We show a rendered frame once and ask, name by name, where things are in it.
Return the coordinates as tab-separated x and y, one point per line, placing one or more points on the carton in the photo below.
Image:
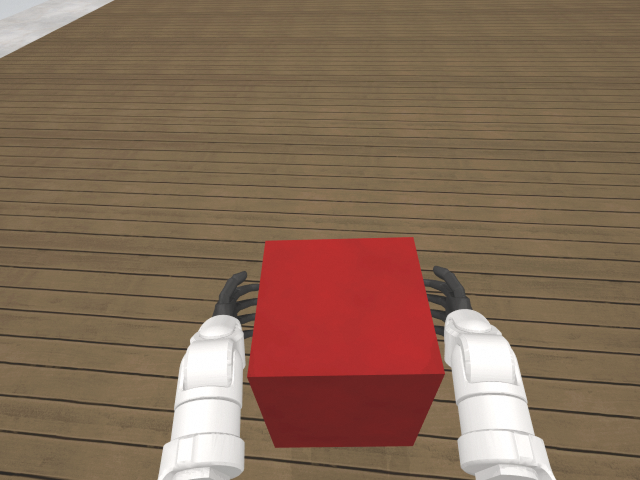
344	351

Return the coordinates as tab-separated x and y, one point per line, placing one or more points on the right robot forearm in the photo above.
497	439

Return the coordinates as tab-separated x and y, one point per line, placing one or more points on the left robot forearm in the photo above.
205	441

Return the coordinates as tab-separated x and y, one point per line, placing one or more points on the robot left hand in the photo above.
227	304

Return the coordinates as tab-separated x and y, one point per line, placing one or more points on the robot right hand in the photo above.
453	290

